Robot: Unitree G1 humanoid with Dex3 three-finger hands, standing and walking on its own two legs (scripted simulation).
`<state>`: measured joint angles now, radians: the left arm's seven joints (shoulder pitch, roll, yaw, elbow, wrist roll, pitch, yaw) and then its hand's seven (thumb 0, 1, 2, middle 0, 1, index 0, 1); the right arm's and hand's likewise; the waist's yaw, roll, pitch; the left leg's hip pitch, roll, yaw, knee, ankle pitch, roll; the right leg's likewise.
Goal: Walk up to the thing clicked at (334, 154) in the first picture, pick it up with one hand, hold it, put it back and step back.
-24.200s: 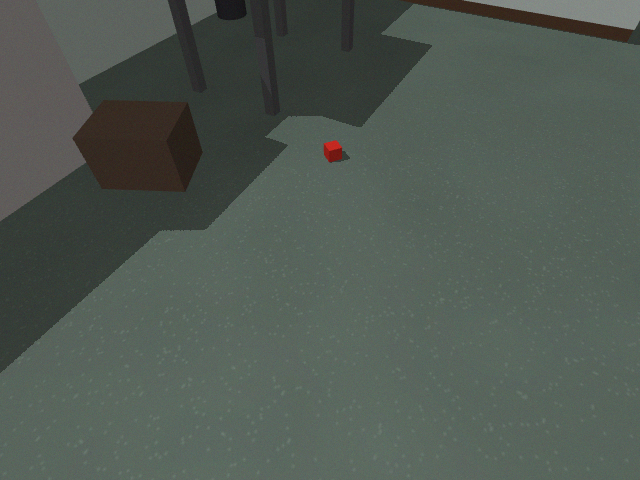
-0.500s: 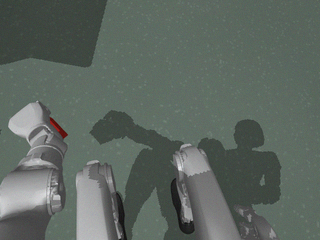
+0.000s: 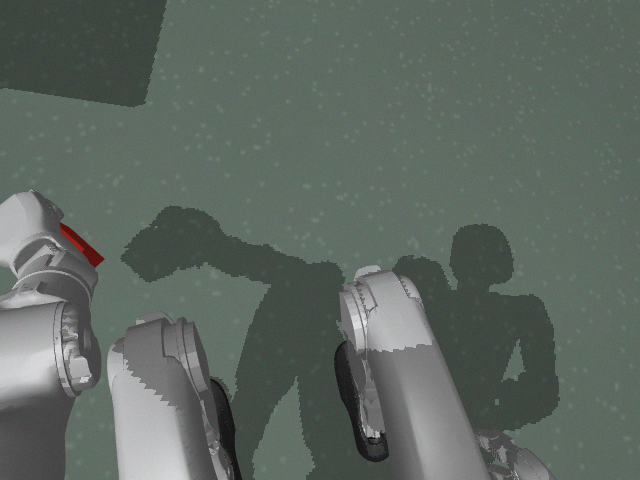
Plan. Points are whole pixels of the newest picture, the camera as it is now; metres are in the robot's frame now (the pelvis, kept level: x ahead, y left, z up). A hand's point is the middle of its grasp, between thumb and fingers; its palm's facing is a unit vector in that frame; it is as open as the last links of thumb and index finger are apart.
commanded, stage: crouch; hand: left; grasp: from above
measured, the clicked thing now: (56, 256) +0.43 +0.29 -0.19
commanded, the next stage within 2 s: lower in 0.12 s
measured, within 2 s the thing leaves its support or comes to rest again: rests again in 1.10 s
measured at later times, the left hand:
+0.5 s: hand (73, 259) +0.43 +0.28 -0.22, palm faces -0.37 -0.30 -0.88, open 9.7 cm
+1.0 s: hand (95, 254) +0.45 +0.27 -0.27, palm faces -0.34 -0.32 -0.88, open 9.7 cm
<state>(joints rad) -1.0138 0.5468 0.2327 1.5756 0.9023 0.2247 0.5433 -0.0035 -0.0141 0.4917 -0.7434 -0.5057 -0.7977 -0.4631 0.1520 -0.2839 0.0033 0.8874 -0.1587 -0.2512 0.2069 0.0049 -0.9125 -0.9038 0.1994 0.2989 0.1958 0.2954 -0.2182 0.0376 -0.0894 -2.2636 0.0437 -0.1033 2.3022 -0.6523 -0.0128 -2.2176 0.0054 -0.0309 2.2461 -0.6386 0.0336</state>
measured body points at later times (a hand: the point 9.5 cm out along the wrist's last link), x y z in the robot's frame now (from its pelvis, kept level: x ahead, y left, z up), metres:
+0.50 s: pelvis +0.01 +0.00 -0.03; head +0.25 +0.04 +0.34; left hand +0.45 +0.29 -0.17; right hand +0.04 -0.27 -0.15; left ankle +0.09 +0.13 -0.32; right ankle +0.11 -0.13 -0.32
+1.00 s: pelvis +0.02 +0.00 -0.05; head +0.30 +0.05 +0.30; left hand +0.47 +0.28 -0.22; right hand +0.01 -0.25 -0.15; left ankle +0.09 +0.13 -0.32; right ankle +0.11 -0.13 -0.32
